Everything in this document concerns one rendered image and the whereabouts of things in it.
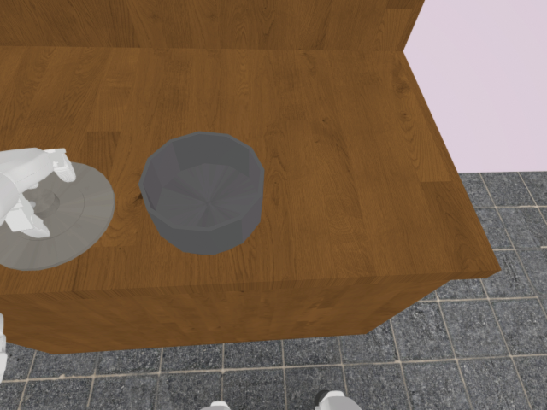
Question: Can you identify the lid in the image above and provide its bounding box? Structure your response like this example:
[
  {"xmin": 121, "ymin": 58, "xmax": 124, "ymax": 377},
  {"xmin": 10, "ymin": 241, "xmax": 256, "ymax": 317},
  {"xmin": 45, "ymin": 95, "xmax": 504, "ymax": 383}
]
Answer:
[{"xmin": 0, "ymin": 162, "xmax": 115, "ymax": 271}]

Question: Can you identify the table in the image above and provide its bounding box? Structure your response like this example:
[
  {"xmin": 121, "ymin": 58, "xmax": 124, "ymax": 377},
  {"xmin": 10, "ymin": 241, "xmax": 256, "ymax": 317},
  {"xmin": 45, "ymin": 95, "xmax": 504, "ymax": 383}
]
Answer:
[{"xmin": 0, "ymin": 0, "xmax": 502, "ymax": 354}]

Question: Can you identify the left robot forearm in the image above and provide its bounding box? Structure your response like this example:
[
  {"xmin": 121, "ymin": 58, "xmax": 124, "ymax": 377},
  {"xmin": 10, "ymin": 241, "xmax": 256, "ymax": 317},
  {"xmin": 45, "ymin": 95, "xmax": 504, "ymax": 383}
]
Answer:
[{"xmin": 0, "ymin": 173, "xmax": 19, "ymax": 226}]

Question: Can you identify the robot left hand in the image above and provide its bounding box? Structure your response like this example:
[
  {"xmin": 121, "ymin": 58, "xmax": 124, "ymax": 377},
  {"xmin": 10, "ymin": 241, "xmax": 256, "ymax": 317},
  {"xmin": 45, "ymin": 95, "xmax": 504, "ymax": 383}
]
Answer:
[{"xmin": 0, "ymin": 148, "xmax": 76, "ymax": 238}]

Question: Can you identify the right robot shin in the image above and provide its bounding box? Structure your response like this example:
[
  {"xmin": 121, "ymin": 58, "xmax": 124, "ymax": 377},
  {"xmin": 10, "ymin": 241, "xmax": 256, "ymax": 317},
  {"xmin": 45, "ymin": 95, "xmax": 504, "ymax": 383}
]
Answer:
[{"xmin": 321, "ymin": 390, "xmax": 344, "ymax": 402}]

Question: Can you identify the knob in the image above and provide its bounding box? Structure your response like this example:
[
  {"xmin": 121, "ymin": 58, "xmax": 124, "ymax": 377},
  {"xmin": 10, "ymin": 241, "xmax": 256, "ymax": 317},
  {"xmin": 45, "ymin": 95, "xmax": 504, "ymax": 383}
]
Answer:
[{"xmin": 25, "ymin": 189, "xmax": 60, "ymax": 219}]

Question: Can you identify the left robot shin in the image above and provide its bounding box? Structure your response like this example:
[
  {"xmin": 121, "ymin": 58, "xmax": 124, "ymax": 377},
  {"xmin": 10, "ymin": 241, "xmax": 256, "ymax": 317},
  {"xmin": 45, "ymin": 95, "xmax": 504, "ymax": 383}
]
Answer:
[{"xmin": 211, "ymin": 401, "xmax": 230, "ymax": 409}]

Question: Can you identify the pot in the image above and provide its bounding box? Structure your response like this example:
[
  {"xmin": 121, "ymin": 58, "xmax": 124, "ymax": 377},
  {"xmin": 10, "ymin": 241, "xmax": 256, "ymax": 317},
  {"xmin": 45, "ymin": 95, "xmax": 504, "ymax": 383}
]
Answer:
[{"xmin": 138, "ymin": 132, "xmax": 265, "ymax": 255}]

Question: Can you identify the robot shin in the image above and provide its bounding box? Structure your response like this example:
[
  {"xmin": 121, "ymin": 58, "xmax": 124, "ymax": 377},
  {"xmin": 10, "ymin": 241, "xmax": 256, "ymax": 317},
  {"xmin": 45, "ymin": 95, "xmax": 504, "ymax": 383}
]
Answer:
[
  {"xmin": 321, "ymin": 390, "xmax": 344, "ymax": 402},
  {"xmin": 211, "ymin": 401, "xmax": 230, "ymax": 409}
]

